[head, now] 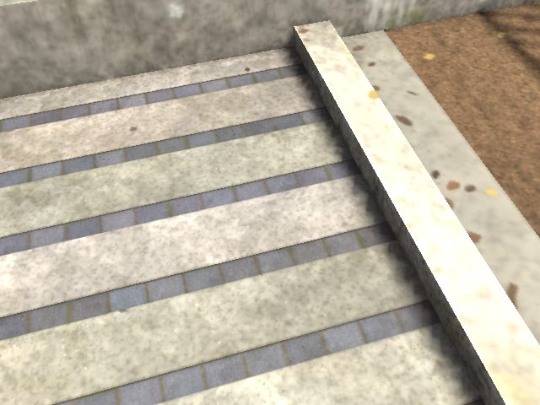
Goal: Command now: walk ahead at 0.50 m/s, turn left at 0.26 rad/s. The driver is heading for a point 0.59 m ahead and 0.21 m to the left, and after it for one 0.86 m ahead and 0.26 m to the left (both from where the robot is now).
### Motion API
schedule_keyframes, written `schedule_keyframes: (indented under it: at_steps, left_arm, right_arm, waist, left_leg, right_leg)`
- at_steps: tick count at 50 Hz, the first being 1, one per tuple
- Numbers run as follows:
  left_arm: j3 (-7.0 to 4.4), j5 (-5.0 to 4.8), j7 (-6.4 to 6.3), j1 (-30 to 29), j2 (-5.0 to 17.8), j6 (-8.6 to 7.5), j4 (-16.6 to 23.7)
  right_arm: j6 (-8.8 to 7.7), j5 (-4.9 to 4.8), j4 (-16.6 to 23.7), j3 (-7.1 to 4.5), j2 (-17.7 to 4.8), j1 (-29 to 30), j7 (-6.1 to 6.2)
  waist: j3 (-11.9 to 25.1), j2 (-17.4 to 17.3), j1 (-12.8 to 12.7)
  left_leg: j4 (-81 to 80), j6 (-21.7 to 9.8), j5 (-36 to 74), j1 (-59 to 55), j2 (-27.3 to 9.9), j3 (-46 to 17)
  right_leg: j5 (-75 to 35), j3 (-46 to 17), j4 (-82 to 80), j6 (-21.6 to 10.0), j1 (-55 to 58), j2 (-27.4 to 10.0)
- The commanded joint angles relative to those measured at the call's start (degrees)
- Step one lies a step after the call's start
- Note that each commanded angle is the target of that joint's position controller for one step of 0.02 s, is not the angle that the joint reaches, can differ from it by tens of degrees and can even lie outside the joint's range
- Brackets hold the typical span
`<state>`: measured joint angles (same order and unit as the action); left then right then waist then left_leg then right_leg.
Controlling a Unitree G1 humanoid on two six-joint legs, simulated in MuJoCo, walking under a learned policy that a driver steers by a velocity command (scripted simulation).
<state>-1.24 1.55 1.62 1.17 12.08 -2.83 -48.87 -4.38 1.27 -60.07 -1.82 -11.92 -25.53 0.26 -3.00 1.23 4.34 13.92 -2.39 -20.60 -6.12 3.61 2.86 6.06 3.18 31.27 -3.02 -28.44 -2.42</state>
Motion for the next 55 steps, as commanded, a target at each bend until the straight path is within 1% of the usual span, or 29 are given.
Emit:
schedule_keyframes:
  at_steps: [1, 2, 3, 4, 5, 6, 8, 13, 18, 22, 25, 27, 28, 29, 30, 31, 32, 33, 35, 36, 38, 42, 45, 48, 50, 52, 53, 54, 55]
  left_arm:
    - [-2.93, 0.68, -1.43, 16.2, 8.6, -2.39, -1.9]
    - [-4.41, 2.29, -2.44, 25.4, 14.3, -2.89, -2.8]
    - [-5.43, 1.93, -2.09, 26.1, 18.2, -2.10, -2.9]
    - [-4.41, 0.57, -1.90, 21.1, 13.2, -1.44, -1.9]
    - [-3.32, 0.10, -1.82, 15.9, 9.1, -1.57, -1.0]
    - [-2.74, 0.13, -1.77, 13.3, 6.8, -1.89, -0.8]
    - [-2.12, -0.26, -2.28, 13.0, 4.8, -2.53, -1.7]
    - [-2.49, -0.75, -2.44, 17.4, 5.8, -4.23, -3.7]
    - [-2.47, -0.52, -2.59, 19.6, 6.1, -4.14, -4.8]
    - [-2.93, -0.43, -3.08, 23.2, 7.7, -3.45, -6.2]
    - [-3.38, -0.23, -3.61, 23.0, 9.4, -2.34, -6.5]
    - [-3.94, -0.14, -3.55, 22.4, 11.1, -1.09, -6.1]
    - [-3.97, -0.29, -3.25, 21.7, 11.4, -0.61, -5.5]
    - [-3.16, -0.97, -2.86, 22.2, 8.1, -0.72, -2.9]
    - [-3.09, -1.06, -1.84, 20.3, 6.0, -1.43, 1.6]
    - [-3.40, -0.49, -1.61, 13.0, 8.9, -2.03, 3.1]
    - [-2.89, -1.20, -1.42, 12.1, 7.5, -2.83, 3.5]
    - [-2.88, -1.09, -1.63, 13.6, 7.3, -3.10, 2.3]
    - [-2.86, 0.97, -1.63, 15.8, 7.0, -1.23, 1.7]
    - [-2.86, 1.31, -1.40, 15.9, 6.7, -0.26, 1.9]
    - [-2.67, 1.29, -1.00, 14.2, 6.0, 0.91, 2.9]
    - [-2.54, 1.17, -0.90, 4.0, 6.7, 1.44, 6.9]
    - [-2.50, 1.19, -0.35, -0.7, 7.3, 1.06, 8.6]
    - [-1.70, 0.45, -0.16, -4.5, 6.2, 0.34, 10.1]
    - [-1.37, 0.21, -0.40, -4.7, 6.4, 0.12, 10.7]
    - [-1.61, -0.10, -1.26, 0.0, 8.2, -0.30, 9.9]
    - [-1.88, 0.31, -1.90, 3.6, 9.7, -0.70, 8.8]
    - [-2.31, 0.48, -2.59, 10.2, 10.9, -1.54, 7.4]
    - [-2.91, 1.60, -3.29, 18.2, 14.2, -2.40, 6.4]
  right_arm:
    - [-0.28, -0.17, 2.3, -1.83, -9.6, 1.8, 0.28]
    - [-0.55, -1.66, 4.8, -0.78, -5.8, 0.7, -0.13]
    - [-0.22, -2.67, 5.0, -0.40, -2.5, -5.2, 0.11]
    - [0.57, -1.17, 4.3, -2.09, -8.5, -1.0, 0.51]
    - [0.53, -1.00, 5.0, -2.23, -7.6, 2.4, 0.09]
    - [0.70, -0.93, 5.2, -2.08, -5.9, 3.9, -0.23]
    - [2.23, 0.34, 5.1, -2.25, -4.6, 3.7, -1.12]
    - [4.21, 0.54, 8.2, -2.26, -3.0, 10.5, -2.58]
    - [3.97, 0.46, 12.6, -1.34, -2.2, 21.1, -3.66]
    - [3.91, 0.85, 15.3, -1.03, -2.9, 26.6, -4.15]
    - [3.90, 1.09, 15.4, -1.67, -4.2, 24.5, -3.80]
    - [3.50, 1.03, 13.1, -2.81, -6.0, 15.7, -3.10]
    - [2.92, 1.43, 10.4, -3.93, -7.9, 7.1, -2.39]
    - [2.81, 2.14, 9.5, -5.96, -14.3, 0.9, -1.43]
    - [3.45, 0.64, 11.0, -6.92, -19.1, 4.1, -1.31]
    - [4.09, -0.26, 10.9, -6.52, -17.8, 3.9, -0.95]
    - [3.94, -0.57, 10.5, -5.79, -15.0, 6.6, -0.46]
    - [3.51, -0.64, 10.7, -5.05, -12.0, 9.3, -0.29]
    - [2.41, -1.22, 11.3, -4.07, -9.3, 12.3, 0.05]
    - [1.75, -1.42, 11.3, -3.94, -9.3, 11.6, -0.07]
    - [0.97, -1.55, 10.9, -4.23, -10.9, 9.3, -0.31]
    - [1.04, -1.49, 9.9, -4.46, -12.1, 3.2, -0.06]
    - [1.27, -1.10, 9.8, -4.50, -12.2, 0.4, -0.15]
    - [1.78, -0.75, 9.9, -4.19, -11.5, -0.9, -0.07]
    - [2.10, -0.50, 10.2, -4.07, -10.8, -2.2, 0.23]
    - [2.17, -0.41, 11.4, -4.32, -11.8, 0.1, 1.05]
    - [1.60, -0.22, 12.3, -4.59, -12.9, 2.6, 1.16]
    - [0.95, -0.93, 13.0, -4.74, -13.7, 5.0, 0.83]
    - [0.33, -2.38, 15.3, -3.87, -10.7, 5.7, 0.56]
  waist:
    - [7.1, -2.2, -10.5]
    - [15.7, 5.2, -12.6]
    - [21.3, 14.9, -9.9]
    - [15.1, 4.9, -8.7]
    - [7.6, 2.3, -7.1]
    - [4.2, 1.8, -6.0]
    - [1.8, 3.9, -3.9]
    - [0.1, 3.0, -3.2]
    - [-2.7, 2.8, -4.7]
    - [-3.5, 2.6, -6.1]
    - [-1.3, 4.0, -4.4]
    - [4.1, 4.4, -0.8]
    - [8.8, 1.9, 3.1]
    - [14.8, -5.9, 4.7]
    - [17.7, -14.9, 0.8]
    - [13.2, -4.7, 2.5]
    - [6.8, -2.7, 0.4]
    - [3.0, 0.5, -2.5]
    - [2.9, -0.3, -5.7]
    - [3.5, -0.6, -6.1]
    - [3.2, -1.2, -6.0]
    - [0.1, -2.9, -2.4]
    - [0.0, -3.3, -0.4]
    - [0.1, -5.2, 0.6]
    - [1.4, -6.8, 0.6]
    - [2.8, -7.7, -2.1]
    - [4.5, -7.1, -4.2]
    - [7.1, -6.1, -8.4]
    - [14.0, -2.0, -11.1]
  left_leg:
    - [20.3, -5.9, 45.0, 8.5, -12.1, -5.3]
    - [38.4, -3.9, 26.2, 22.9, -7.2, -2.4]
    - [53.4, -2.9, -10.9, 37.7, 1.0, -1.4]
    - [57.4, -3.8, -7.5, 40.6, -3.2, -6.4]
    - [56.1, -3.8, -2.0, 41.0, -5.5, -6.6]
    - [53.9, -3.6, 1.4, 39.5, -7.4, -6.3]
    - [51.9, -2.4, 3.9, 36.7, -8.8, -5.5]
    - [49.0, -0.9, 11.9, 43.0, -9.9, -3.7]
    - [32.7, -0.5, 20.9, 42.9, -8.9, 0.1]
    - [24.9, -3.0, 18.6, 41.2, -7.5, 3.9]
    - [22.7, -6.1, 10.8, 35.9, -3.5, 6.6]
    - [20.5, -8.8, 5.6, 26.3, 0.7, 7.5]
    - [15.5, -10.7, 7.3, 14.4, 1.8, 5.7]
    - [12.8, -15.4, -0.5, -1.6, -11.0, -12.6]
    - [3.3, -23.0, 2.6, -10.8, -23.4, -44.5]
    - [1.0, -21.4, 6.3, -8.3, -22.4, -39.8]
    - [0.8, -19.6, 11.1, -1.4, -21.4, -31.9]
    - [0.2, -16.8, 18.2, 5.5, -18.2, -26.4]
    - [-0.5, -14.5, 26.6, 12.0, -13.3, -19.6]
    - [-0.6, -14.5, 29.3, 12.9, -12.4, -18.7]
    - [-1.4, -14.3, 30.2, 14.3, -10.8, -17.2]
    - [-3.6, -12.7, 24.9, 11.2, -10.5, -20.3]
    - [-2.6, -11.4, 26.5, 6.7, -10.5, -21.3]
    - [3.9, -8.9, 45.9, 7.4, -7.9, -17.5]
    - [8.4, -7.3, 51.2, 6.6, -7.8, -18.4]
    - [13.3, -5.1, 53.0, 7.4, -6.9, -20.4]
    - [17.3, -3.7, 56.8, 8.3, -6.4, -21.5]
    - [25.7, -2.3, 55.1, 10.7, -4.5, -21.1]
    - [39.4, -0.8, 36.9, 18.8, -1.8, -19.2]
  right_leg:
    - [1.3, -0.4, -5.9, -3.1, 22.7, 1.5]
    - [8.3, -17.0, -7.8, -6.7, 39.7, -13.1]
    - [9.6, -38.3, -14.4, -11.8, 47.8, -25.0]
    - [14.0, -35.1, -15.4, -10.2, 41.0, -22.0]
    - [12.4, -26.4, -17.2, -8.5, 32.9, -19.6]
    - [8.5, -19.9, -19.3, -6.8, 27.5, -17.1]
    - [2.0, -11.2, -21.2, -4.5, 21.9, -13.8]
    - [-6.7, -1.4, -23.5, -4.8, 22.3, -12.9]
    - [-11.8, 6.4, -23.7, -4.4, 23.3, -11.2]
    - [-18.6, 9.5, -21.4, -4.2, 29.8, -13.4]
    - [-39.4, 12.2, -12.8, -3.4, 34.7, -14.0]
    - [-48.3, 12.9, 2.4, -3.2, 35.1, -14.0]
    - [-40.7, 13.8, 16.0, -1.7, 29.3, -13.0]
    - [-16.4, 13.9, 35.2, 0.9, 12.3, -9.6]
    - [25.9, 5.3, 52.4, 4.0, -8.4, 3.8]
    - [21.3, -3.9, 52.4, 3.3, -14.6, 0.4]
    - [15.6, -4.3, 48.4, 2.8, -14.9, -2.2]
    - [12.8, -4.4, 42.2, 2.7, -11.3, -4.2]
    - [11.7, -4.9, 36.6, 3.9, -4.5, -5.4]
    - [11.7, -4.6, 35.3, 4.5, -3.4, -5.2]
    - [9.7, -3.7, 31.6, 5.7, -4.3, -4.9]
    - [1.7, -3.8, 21.5, 7.3, -12.6, -4.6]
    - [-3.4, -4.2, 15.4, 7.2, -15.0, -3.4]
    - [-5.0, -2.0, 9.7, 5.8, -9.5, 0.4]
    - [-4.5, -2.2, 6.9, 4.6, -5.9, 2.8]
    - [-2.0, -3.5, 0.6, 2.8, 2.4, 4.7]
    - [-2.0, -3.1, -2.3, 1.7, 8.9, 6.0]
    - [-9.1, -3.9, -7.6, 0.3, 18.1, 4.4]
    - [-24.5, -11.6, -5.6, -2.2, 32.9, -6.8]
